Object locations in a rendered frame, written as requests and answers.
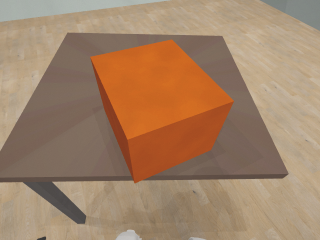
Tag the carton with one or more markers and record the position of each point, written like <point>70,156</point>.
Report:
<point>162,107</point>

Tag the table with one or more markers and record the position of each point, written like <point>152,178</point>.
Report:
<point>64,134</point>

